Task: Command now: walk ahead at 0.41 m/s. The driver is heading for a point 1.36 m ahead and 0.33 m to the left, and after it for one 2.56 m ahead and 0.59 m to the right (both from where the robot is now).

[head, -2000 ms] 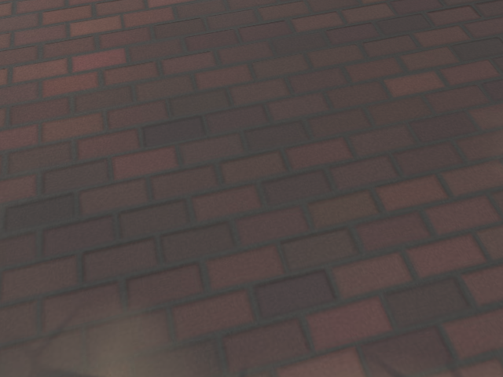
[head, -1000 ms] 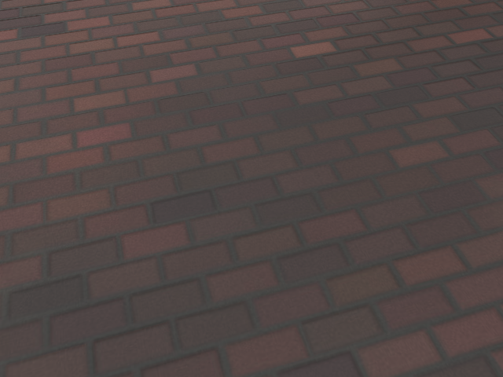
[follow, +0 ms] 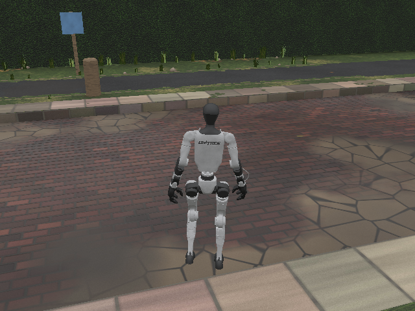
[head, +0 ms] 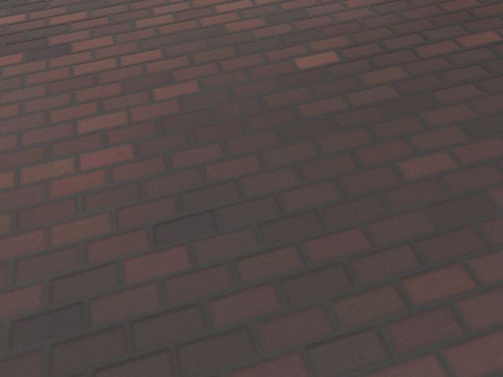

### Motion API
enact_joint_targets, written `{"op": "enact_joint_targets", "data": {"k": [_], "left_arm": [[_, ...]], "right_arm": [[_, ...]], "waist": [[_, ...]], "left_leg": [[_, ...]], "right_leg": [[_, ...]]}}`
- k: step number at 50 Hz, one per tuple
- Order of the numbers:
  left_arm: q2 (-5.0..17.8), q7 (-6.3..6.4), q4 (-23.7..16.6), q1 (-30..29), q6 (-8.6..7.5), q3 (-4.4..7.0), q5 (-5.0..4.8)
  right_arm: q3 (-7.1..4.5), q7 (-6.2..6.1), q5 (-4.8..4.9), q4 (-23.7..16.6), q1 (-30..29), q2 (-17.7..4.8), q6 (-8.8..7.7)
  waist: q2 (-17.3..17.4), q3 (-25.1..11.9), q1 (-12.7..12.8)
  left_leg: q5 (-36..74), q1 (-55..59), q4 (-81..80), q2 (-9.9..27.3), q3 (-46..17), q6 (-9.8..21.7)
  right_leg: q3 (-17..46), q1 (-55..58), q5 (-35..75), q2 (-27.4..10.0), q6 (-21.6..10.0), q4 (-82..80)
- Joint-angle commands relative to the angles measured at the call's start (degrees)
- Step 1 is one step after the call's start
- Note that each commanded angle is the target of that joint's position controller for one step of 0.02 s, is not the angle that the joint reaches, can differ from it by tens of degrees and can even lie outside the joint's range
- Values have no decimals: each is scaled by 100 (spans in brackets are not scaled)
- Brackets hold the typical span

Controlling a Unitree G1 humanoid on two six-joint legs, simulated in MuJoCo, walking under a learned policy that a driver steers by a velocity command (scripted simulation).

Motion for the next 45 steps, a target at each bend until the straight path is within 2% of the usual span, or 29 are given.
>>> {"op": "enact_joint_targets", "data": {"k": [1,2,3,4,6,10,14,15,17,18,19,20,21,22,23,24,25,26,28,31,34,37,40,42,43,44,45], "left_arm": [[767,-65,-242,155,-95,39,-11],[616,-55,-241,194,-61,-16,3],[564,-27,-183,378,-35,-47,29],[587,1,-124,549,-17,-57,31],[672,74,-75,701,28,-64,36],[773,141,-70,786,25,-92,52],[845,127,28,941,39,-74,19],[869,125,19,896,58,-60,24],[1038,139,-88,708,109,-7,25],[1128,165,-145,647,161,22,41],[1172,193,-237,527,230,33,78],[1188,224,-426,473,221,7,135],[362,56,-650,1110,51,-266,205],[656,-46,-597,729,-233,-194,18],[1101,-69,-928,6,-383,-64,-205],[1123,-8,-1075,-351,-441,-64,-195],[1065,63,-1078,-422,-422,-22,-85],[1023,101,-1117,-300,-339,8,-2],[880,123,-1238,-229,-194,19,61],[774,152,-1579,-871,-92,-7,154],[630,114,-1838,-1628,-117,-82,120],[744,58,-2074,-2071,-139,-78,10],[1038,-10,-2195,-2098,-208,1,-29],[1171,-5,-2119,-1586,-269,75,-25],[1351,35,-2015,-934,-294,155,41],[1701,83,-1936,-29,-276,241,82],[2032,33,-1715,315,-173,334,114]], "right_arm": [[-95,17,-97,-527,-623,-556,-246],[-99,33,-146,-505,-664,-532,-238],[-88,49,-177,-489,-697,-436,-220],[-69,58,-195,-521,-791,-351,-197],[-20,67,-163,-666,-1112,-221,-166],[100,158,-95,-955,-1866,-62,-149],[150,338,-45,-1208,-2338,-99,-171],[148,392,-53,-1263,-2390,-136,-189],[84,463,-109,-1290,-2178,-302,-213],[-5,476,-118,-1203,-1728,-482,-208],[-151,470,-86,-932,-726,-722,-194],[-307,409,-81,-705,287,-1099,-156],[-408,380,-115,-648,760,-1627,-139],[-277,322,-133,-581,871,-1143,-111],[-210,282,-165,-606,447,-936,-159],[-161,279,-172,-734,-76,-809,-222],[-122,298,-201,-841,-444,-693,-264],[-81,278,-252,-907,-641,-601,-279],[-69,233,-192,-932,-682,-581,-256],[-145,89,-158,-890,-361,-857,-231],[-181,17,-123,-825,-7,-941,-167],[-182,11,-67,-697,345,-947,-118],[-172,-29,-74,-688,426,-905,-67],[-164,-48,-122,-767,306,-874,-25],[-85,-30,-158,-841,279,-661,-36],[48,0,-261,-944,429,-276,-61],[114,24,-51,-1108,1198,-115,-132]], "waist": [[-721,760,42],[-781,656,46],[-860,591,95],[-841,562,128],[-778,594,185],[-742,773,351],[-683,974,374],[-667,952,323],[-811,628,71],[-947,249,-193],[-952,-314,-699],[-596,-933,-1100],[1007,-1960,-628],[778,-2243,-868],[677,-1093,-838],[-42,-555,-584],[-444,-202,-306],[-330,-177,-71],[-137,-25,98],[-43,253,-24],[63,314,-341],[162,229,-526],[269,160,-419],[395,8,-92],[263,-473,215],[-526,-1322,491],[-2511,-1800,80]], "left_leg": [[938,-2722,603,624,-255,54],[1257,-2454,387,682,-170,-17],[1474,-2323,272,654,-14,-99],[1648,-2307,145,645,86,-189],[1971,-2363,-293,618,193,-325],[2840,-1765,-1573,448,355,-307],[2731,-1603,-2161,315,372,-41],[2540,-1587,-2257,276,405,69],[1946,-1057,-2259,7,679,306],[1671,-466,-2191,-210,835,425],[1721,727,-2347,-449,919,590],[1797,2591,-2361,75,-80,888],[276,4912,-2871,1750,-3472,2096],[-336,5121,-3900,1981,-4715,2090],[1,4321,-4058,1768,-3812,1731],[768,3250,-4151,1527,-3026,1532],[1491,2333,-4242,1285,-2472,1406],[1916,1750,-4365,1095,-2086,1354],[2185,1116,-4535,936,-1783,1387],[2158,445,-4666,704,-1361,1331],[1852,231,-4496,387,-1121,985],[1527,542,-4264,537,-1462,853],[1385,1244,-3702,790,-2044,763],[1639,1341,-3165,725,-2205,633],[1762,1095,-2347,442,-1994,459],[669,364,-651,-33,-1346,223],[-1211,-1545,935,-586,-726,-39]], "right_leg": [[2546,1365,-746,-1784,-726,-2076],[2043,1287,37,-1554,-593,-2093],[1653,1279,803,-1401,-578,-2077],[1395,1289,1421,-1322,-601,-2042],[1001,1283,2103,-1246,-614,-2041],[350,878,1986,-1138,-503,-2271],[-4,1330,2297,-1444,-501,-2133],[-77,1541,2654,-1517,-467,-1973],[-248,1888,4676,-1601,-368,-1264],[-335,2017,5846,-1588,-303,-563],[-499,1780,6458,-1448,-190,655],[-539,418,5303,-1288,-4,2276],[-285,-2201,444,-55,386,4722],[807,-2989,-1262,136,201,5474],[833,-3567,-874,-186,53,5426],[774,-3296,-351,-464,3,4965],[724,-2902,-134,-628,55,4436],[756,-2416,-28,-786,111,4134],[660,-2135,-16,-841,304,3607],[415,-2116,813,-712,611,2389],[341,-1646,2123,-391,645,844],[455,-1382,2436,-221,646,304],[681,-1297,1822,-223,489,-69],[588,-616,1355,-229,285,-319],[751,442,1227,-516,41,-342],[1723,1933,936,-1550,-296,-278],[4434,3307,-533,-2620,-1146,-908]]}}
